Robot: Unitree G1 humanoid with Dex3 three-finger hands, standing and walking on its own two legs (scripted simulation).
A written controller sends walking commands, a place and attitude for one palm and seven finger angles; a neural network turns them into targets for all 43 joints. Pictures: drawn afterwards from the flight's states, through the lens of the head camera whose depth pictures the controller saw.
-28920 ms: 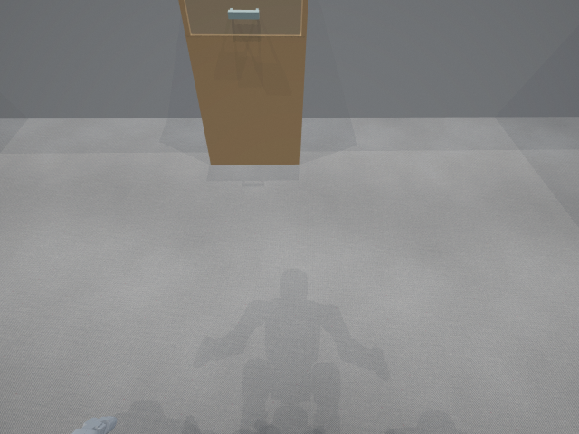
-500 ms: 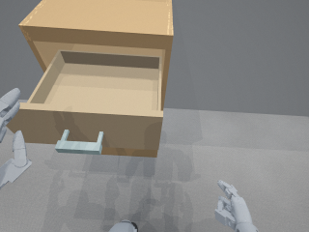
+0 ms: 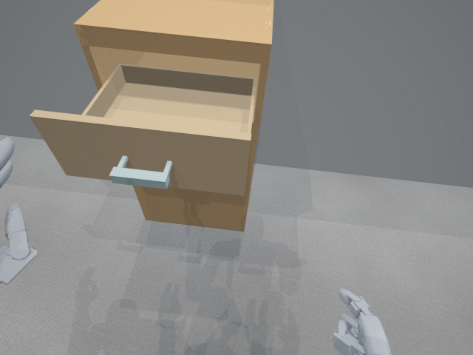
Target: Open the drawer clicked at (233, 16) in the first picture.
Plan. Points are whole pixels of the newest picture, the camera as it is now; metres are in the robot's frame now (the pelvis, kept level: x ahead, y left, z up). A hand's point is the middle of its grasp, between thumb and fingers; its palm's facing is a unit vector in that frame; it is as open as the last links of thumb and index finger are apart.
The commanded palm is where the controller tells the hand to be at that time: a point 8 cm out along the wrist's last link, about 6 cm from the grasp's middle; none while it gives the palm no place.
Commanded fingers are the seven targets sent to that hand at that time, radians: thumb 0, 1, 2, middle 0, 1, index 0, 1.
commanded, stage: stop stepping back and stand still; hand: left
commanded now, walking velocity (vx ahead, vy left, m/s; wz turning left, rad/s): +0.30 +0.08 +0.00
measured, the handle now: (143, 170) +0.46 +0.22 +0.01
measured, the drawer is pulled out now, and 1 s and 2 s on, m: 0.28 0.28 0.28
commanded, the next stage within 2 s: let the arm hang, fingers relaxed in 0.56 s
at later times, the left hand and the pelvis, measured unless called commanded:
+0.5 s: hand (4, 307) +0.14 +0.23 +0.18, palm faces +0.43 -0.80 -0.41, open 7.4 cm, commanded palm +0.08 +0.28 +0.20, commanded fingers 0.00 0.90 0.90 -0.20 -0.30 -0.20 -0.30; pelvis -0.04 -0.01 +0.01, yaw +2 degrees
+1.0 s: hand out of the picture +0.00 +0.18 -0.16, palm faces +0.08 -0.98 -0.18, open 6.9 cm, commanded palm none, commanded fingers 0.00 0.90 0.90 -0.20 -0.30 -0.20 -0.30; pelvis -0.04 +0.00 +0.01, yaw +2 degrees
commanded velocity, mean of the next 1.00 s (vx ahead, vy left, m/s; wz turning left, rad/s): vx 0.04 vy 0.01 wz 0.00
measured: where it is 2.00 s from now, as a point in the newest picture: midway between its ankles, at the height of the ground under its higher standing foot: outside the picture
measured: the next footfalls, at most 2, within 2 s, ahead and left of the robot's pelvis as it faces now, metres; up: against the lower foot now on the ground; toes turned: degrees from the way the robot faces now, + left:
left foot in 0.20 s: +0.02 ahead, +0.12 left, +0.00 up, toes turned +1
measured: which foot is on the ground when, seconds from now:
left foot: down 0.00-0.02, up 0.04-0.18, down 0.20-1.00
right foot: down 0.00-1.00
